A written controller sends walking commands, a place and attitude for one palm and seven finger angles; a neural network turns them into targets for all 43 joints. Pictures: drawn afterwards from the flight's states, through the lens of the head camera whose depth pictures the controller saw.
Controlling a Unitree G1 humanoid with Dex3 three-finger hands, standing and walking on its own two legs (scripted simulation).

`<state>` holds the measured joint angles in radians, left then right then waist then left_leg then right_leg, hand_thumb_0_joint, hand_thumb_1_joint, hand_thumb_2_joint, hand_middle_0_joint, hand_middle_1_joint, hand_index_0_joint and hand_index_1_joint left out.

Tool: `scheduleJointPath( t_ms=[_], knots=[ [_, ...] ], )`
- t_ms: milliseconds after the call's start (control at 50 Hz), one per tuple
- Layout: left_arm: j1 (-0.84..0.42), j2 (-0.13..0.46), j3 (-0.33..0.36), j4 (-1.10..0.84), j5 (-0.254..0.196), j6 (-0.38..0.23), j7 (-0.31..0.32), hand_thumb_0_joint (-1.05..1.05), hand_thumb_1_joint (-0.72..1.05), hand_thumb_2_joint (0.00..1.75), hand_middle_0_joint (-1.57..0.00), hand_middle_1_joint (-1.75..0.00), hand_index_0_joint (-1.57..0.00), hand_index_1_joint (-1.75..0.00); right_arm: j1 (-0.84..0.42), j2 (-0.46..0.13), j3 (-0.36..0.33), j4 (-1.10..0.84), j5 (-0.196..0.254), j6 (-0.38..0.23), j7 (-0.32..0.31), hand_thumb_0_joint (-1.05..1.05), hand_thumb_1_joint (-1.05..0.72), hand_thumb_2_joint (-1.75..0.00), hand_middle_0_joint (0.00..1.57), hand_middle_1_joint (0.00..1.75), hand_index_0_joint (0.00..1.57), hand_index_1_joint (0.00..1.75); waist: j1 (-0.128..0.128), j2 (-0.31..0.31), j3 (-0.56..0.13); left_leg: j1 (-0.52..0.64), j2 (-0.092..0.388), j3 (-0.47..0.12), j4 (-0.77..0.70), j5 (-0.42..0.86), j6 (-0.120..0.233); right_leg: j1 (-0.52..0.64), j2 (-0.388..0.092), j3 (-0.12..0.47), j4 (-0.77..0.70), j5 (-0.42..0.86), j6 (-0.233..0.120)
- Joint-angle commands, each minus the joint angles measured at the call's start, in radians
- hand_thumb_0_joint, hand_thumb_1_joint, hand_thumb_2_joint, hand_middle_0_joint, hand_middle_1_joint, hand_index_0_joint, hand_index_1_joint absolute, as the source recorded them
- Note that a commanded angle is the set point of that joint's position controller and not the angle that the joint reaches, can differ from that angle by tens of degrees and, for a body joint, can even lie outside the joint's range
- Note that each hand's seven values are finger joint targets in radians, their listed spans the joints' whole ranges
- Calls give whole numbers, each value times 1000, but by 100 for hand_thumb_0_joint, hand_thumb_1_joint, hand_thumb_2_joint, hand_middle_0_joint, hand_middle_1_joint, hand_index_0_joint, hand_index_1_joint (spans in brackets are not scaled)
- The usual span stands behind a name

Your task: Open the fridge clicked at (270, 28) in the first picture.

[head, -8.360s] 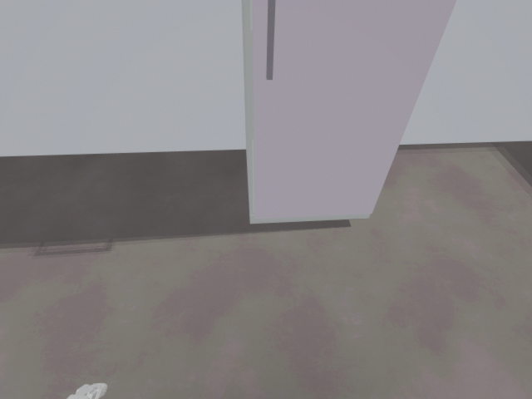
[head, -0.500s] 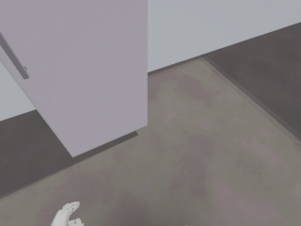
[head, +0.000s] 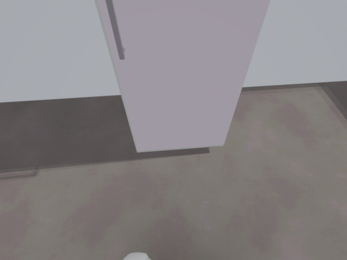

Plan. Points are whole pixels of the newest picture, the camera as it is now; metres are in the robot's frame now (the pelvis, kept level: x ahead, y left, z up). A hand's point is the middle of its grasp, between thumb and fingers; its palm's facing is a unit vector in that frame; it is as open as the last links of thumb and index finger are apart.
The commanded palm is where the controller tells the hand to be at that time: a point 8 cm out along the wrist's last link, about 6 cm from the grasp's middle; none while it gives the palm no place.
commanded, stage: turn to face it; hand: left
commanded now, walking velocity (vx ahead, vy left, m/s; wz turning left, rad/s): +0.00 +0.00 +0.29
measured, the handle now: (110, 2) +0.76 +0.26 +0.21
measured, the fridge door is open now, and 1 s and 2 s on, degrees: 0 0 0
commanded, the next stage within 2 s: take the last steps up to it in 0.18 s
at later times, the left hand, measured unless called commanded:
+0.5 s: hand out of the picture +0.04 +0.23 -0.16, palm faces +0.12 -0.96 -0.23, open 7.4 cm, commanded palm none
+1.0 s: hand out of the picture -0.01 +0.11 -0.16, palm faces +0.28 -0.95 -0.14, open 7.4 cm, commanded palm none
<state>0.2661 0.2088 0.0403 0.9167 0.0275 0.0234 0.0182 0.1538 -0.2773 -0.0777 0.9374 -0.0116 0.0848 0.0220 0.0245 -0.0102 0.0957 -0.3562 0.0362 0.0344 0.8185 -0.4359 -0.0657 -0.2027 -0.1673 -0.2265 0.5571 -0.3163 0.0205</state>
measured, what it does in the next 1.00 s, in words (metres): walks ahead: left foot, then right foot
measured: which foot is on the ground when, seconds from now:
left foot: up 0.00-0.04, down 0.06-0.58, up 0.60-1.00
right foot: down 0.00-0.06, up 0.08-0.54, down 0.56-1.00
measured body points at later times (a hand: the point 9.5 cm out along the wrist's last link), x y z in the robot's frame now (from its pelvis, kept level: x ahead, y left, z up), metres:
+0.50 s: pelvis +0.00 +0.02 +0.00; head +0.00 +0.02 +0.45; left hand +0.03 +0.28 -0.14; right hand +0.07 -0.21 -0.15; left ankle -0.01 +0.13 -0.74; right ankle +0.00 -0.10 -0.71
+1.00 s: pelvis +0.14 +0.01 +0.00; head +0.17 +0.01 +0.45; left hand -0.03 +0.16 -0.14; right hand +0.23 -0.20 -0.16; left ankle +0.22 +0.16 -0.70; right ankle +0.01 -0.09 -0.74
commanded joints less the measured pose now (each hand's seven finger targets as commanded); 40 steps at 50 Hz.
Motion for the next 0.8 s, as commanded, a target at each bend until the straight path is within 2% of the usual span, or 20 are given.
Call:
scheduleJointPath(
  t_ms=[0, 20, 40, 60, 80, 100, 160, 260, 360, 420, 460, 500, 520, 540, 560, 580, 600, 660, 720, 780],
  knots=[
    [11, 225, 63, -46, -5, -15, 9, 0, 90, 90, -20, -30, -20, -30, 37, -45, 0, -70, 0, -57, -4, 0, -90, -90, 20, 30, 20, 30, -30, -199, -162, 154, -34, 66, -336, 197, 28, 68, -162, 99, 2, 503, -69],
    [13, 193, 57, -52, -13, -11, 7, 0, 90, 90, -20, -30, -20, -30, 85, -102, -12, -60, -2, -69, -4, 0, -90, -90, 20, 30, 20, 30, -57, -38, -210, 323, 40, -19, -441, 362, 50, -47, -121, 64, 158, 370, -19],
    [24, 121, 39, -84, -21, -7, 1, 0, 90, 90, -20, -30, -20, -30, 120, -211, -38, -62, -8, -79, -11, 0, -90, -90, 20, 30, 20, 30, -78, 287, -232, 486, 318, -365, -449, 771, 169, -346, 18, 38, 367, -186, 62],
    [-28, 113, 24, -97, -13, 4, 8, 0, 90, 90, -20, -30, -20, -30, 165, -245, -41, -41, -2, -69, -20, 0, -90, -90, 20, 30, 20, 30, -102, 279, -239, 421, 392, -375, -435, 962, 262, -343, 35, 141, 476, -361, 57],
    [-42, 124, 29, -90, -12, 10, 9, 0, 90, 90, -20, -30, -20, -30, 140, -215, -31, -43, -8, -67, -26, 0, -90, -90, 20, 30, 20, 30, -85, 188, -195, 361, 373, -302, -435, 906, 279, -332, 20, 170, 538, -308, 46],
    [-44, 113, 30, -66, -10, 14, 11, 0, 90, 90, -20, -30, -20, -30, 98, -176, -21, -43, -9, -75, -38, 0, -90, -90, 20, 30, 20, 30, -72, 285, -184, 338, 298, -271, -441, 896, 248, -343, 24, 198, 553, -253, 51],
    [-19, 130, 36, -19, -13, 14, -2, 0, 90, 90, -20, -30, -20, -30, 1, -117, 4, -67, -6, -75, -44, 0, -90, -90, 20, 30, 20, 30, -29, 219, -111, 251, 211, -178, -460, 793, 215, -312, 42, 200, 591, -123, 58],
    [-5, 114, 29, 0, -12, 19, -1, 0, 90, 90, -20, -30, -20, -30, 33, -103, 7, -51, -2, -80, -44, 0, -90, -90, 20, 30, 20, 30, -28, 134, -102, 240, 194, -198, -515, 628, 220, -281, 63, 197, 515, -69, 66],
    [-56, 80, 15, -5, -2, 1, -13, 0, 90, 90, -20, -30, -20, -30, 116, -82, 3, -11, -15, -93, -43, 0, -90, -90, 20, 30, 20, 30, -64, 140, -79, 247, 225, -308, -607, 133, 251, -285, 73, 195, 356, -111, 47],
    [-82, 65, 8, -6, 0, -15, -25, 0, 90, 90, -20, -30, -20, -30, 145, -74, -2, 16, -20, -97, -43, 0, -90, -90, 20, 30, 20, 30, -74, 140, -45, 206, 219, -342, -623, -8, 249, -226, 92, 175, 199, -141, 27],
    [-45, 51, 8, 13, -3, -23, -29, 0, 90, 90, -20, -30, -20, -30, 136, -75, -1, 25, -21, -99, -43, 0, -90, -90, 20, 30, 20, 30, -53, 140, -35, 135, 210, -332, -611, -48, 235, -123, 115, 156, 95, -123, 17],
    [59, 41, 10, 61, -3, -31, -30, 0, 90, 90, -20, -30, -20, -30, 116, -62, 2, 36, -17, -96, -42, 0, -90, -90, 20, 30, 20, 30, -7, 97, -44, 17, 161, -280, -546, -125, 194, 73, 143, 130, -67, -9, 10],
    [126, 67, 19, 87, 0, -40, -26, 0, 90, 90, -20, -30, -20, -30, 106, -41, 6, 40, -12, -98, -40, 0, -90, -90, 20, 30, 20, 30, 30, 38, -45, -82, 103, -228, -432, -139, 158, 199, 113, 172, -164, -2, 1],
    [195, 132, 34, 106, 11, -51, -15, 0, 90, 90, -20, -30, -20, -30, 113, 29, 21, 29, -2, -103, -39, 0, -90, -90, 20, 30, 20, 30, 58, -170, -46, -263, -1, -101, -190, -145, 109, 320, -62, 406, -290, -222, -53],
    [256, 195, 48, 109, 5, -50, -6, 0, 90, 90, -20, -30, -20, -30, 35, 38, 27, -19, -6, -105, -32, 0, -90, -90, 20, 30, 20, 30, 102, -324, 15, -386, -55, -12, 41, -170, 85, 258, -248, 690, -446, -406, -153],
    [243, 180, 42, 101, -4, -49, 1, 0, 90, 90, -20, -30, -20, -30, 0, -13, 12, -30, -16, -103, -23, 0, -90, -90, 20, 30, 20, 30, 84, -172, 54, -396, -9, -61, 161, -108, 90, 157, -272, 696, -495, -489, -193],
    [188, 149, 42, 103, -8, -64, 3, 0, 90, 90, -20, -30, -20, -30, 20, -11, 5, -7, -20, -99, -18, 0, -90, -90, 20, 30, 20, 30, 52, -221, 91, -391, 20, -79, 216, -12, 92, 99, -226, 665, -509, -455, -171],
    [124, 45, 12, 100, -11, -80, 3, 0, 90, 90, -20, -30, -20, -30, 106, 21, 1, 61, -22, -89, -8, 0, -90, -90, 20, 30, 20, 30, -19, -64, 105, -316, 51, -46, 289, 164, 67, 43, -125, 404, -460, -153, -129],
    [182, 21, 2, 132, -15, -99, 3, 0, 90, 90, -20, -30, -20, -30, 135, 53, 2, 85, -18, -89, -6, 0, -90, -90, 20, 30, 20, 30, -26, -55, 47, -321, 46, -20, 302, 256, 51, 119, -69, 272, -428, 127, -120],
    [251, 5, -6, 171, -9, -112, 8, 0, 90, 90, -20, -30, -20, -30, 83, 61, 6, 68, -16, -93, -7, 0, -90, -90, 20, 30, 20, 30, -14, -88, 35, -371, 57, -3, 257, 264, 44, 195, -74, 247, -388, 373, -134]
  ],
)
